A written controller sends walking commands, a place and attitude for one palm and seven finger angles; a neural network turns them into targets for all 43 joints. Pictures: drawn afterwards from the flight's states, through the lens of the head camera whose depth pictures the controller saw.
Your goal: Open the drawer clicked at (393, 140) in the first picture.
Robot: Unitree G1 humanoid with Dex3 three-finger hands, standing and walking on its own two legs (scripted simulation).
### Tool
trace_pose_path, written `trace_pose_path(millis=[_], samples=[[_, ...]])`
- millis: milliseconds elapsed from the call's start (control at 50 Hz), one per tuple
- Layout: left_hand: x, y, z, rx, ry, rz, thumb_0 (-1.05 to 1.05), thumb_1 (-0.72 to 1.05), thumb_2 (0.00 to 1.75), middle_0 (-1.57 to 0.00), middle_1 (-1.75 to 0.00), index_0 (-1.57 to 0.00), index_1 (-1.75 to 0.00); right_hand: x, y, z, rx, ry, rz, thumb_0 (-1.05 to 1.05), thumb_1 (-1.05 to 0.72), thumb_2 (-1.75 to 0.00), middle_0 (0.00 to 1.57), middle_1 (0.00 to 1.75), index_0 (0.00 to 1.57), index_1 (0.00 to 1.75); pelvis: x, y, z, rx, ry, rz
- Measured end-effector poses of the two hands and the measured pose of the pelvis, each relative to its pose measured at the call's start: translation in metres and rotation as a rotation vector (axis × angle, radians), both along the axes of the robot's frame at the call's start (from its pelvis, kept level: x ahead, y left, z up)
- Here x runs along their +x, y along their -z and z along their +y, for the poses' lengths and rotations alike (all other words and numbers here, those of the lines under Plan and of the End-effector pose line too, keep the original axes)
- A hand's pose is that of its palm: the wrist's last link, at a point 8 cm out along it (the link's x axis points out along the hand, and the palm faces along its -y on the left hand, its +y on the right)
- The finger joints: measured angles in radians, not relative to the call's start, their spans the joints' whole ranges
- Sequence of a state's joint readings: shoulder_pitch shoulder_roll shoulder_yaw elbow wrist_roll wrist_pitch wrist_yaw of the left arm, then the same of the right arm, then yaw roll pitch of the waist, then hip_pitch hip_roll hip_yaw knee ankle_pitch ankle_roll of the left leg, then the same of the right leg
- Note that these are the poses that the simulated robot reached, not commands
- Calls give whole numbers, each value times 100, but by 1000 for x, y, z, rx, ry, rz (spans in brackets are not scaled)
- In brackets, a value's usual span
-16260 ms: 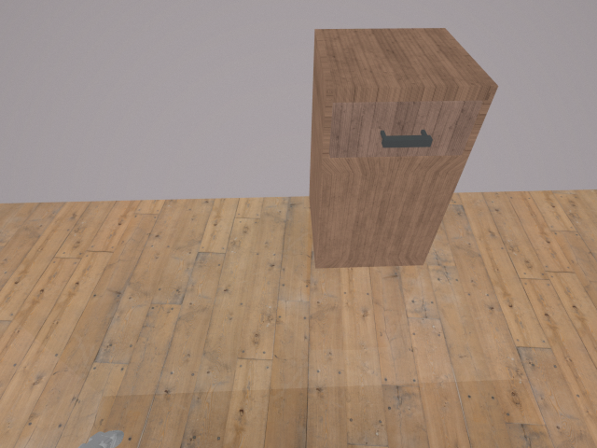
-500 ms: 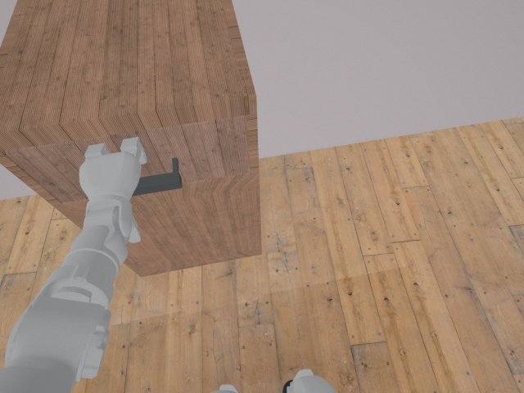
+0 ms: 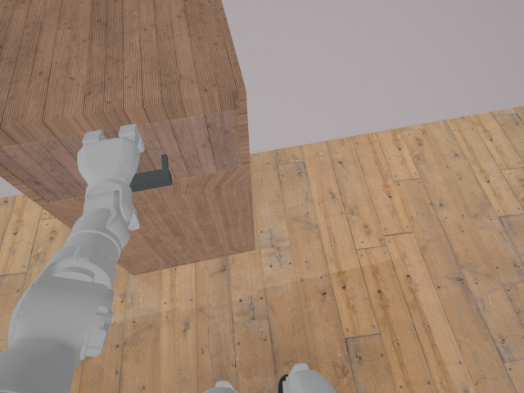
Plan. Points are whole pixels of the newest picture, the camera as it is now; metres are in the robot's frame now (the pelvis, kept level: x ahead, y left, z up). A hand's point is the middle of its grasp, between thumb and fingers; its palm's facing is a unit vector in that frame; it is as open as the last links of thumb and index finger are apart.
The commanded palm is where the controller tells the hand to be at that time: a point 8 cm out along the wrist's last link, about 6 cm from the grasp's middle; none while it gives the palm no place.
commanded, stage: move the hooked fingers above the handle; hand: left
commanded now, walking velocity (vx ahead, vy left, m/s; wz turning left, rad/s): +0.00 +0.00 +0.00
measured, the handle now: (133, 173) +0.52 +0.22 -0.06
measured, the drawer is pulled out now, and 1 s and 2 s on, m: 0.00 0.00 0.00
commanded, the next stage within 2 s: lower the fingers behind the handle in 1.00 s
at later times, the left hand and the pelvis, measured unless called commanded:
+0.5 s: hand (115, 180) +0.47 +0.23 -0.01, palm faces -0.07 -0.03 -1.00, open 13.7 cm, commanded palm +0.45 +0.22 +0.05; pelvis +0.00 +0.01 +0.00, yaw +1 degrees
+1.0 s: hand (115, 187) +0.45 +0.23 -0.01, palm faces -0.08 -0.03 -1.00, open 13.8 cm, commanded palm +0.44 +0.21 +0.05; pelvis +0.01 +0.01 +0.00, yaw +1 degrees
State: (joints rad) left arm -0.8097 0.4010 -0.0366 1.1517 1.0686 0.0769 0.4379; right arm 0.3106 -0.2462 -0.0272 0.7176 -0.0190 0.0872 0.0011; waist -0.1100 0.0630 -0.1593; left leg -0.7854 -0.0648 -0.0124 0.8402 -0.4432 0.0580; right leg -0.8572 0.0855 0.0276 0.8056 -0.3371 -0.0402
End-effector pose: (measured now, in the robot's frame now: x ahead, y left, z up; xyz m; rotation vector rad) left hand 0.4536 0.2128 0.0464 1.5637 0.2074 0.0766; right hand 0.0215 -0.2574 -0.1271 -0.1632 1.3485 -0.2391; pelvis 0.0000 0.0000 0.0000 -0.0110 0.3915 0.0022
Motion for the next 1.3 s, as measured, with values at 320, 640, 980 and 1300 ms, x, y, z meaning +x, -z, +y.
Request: trace_pose_path(millis=[320,640,980,1300], samples=[[-5,6,19,-12,39,-58,0,-49,30,-32,-120,-32,-120,-3,0,-5,-39,-19,29,0,-90,-90,20,30,20,30,1,6,6,-16,-26,20],[-5,7,6,-45,68,2,0,-49,30,-32,-120,-32,-121,9,-5,10,-14,-14,-12,0,-90,-90,20,30,20,30,5,0,11,-18,-17,-3],[-15,-1,17,-8,1,-6,0,-49,30,-32,-120,-32,-120,10,-2,10,10,-13,5,0,-90,-90,20,30,20,30,5,-3,10,-17,-22,-18],[-19,10,8,44,-23,-40,1,-49,30,-32,-120,-32,-120,17,3,-4,-7,-28,-51,0,-90,-90,20,30,20,30,-6,4,1,-1,-3,-3]])
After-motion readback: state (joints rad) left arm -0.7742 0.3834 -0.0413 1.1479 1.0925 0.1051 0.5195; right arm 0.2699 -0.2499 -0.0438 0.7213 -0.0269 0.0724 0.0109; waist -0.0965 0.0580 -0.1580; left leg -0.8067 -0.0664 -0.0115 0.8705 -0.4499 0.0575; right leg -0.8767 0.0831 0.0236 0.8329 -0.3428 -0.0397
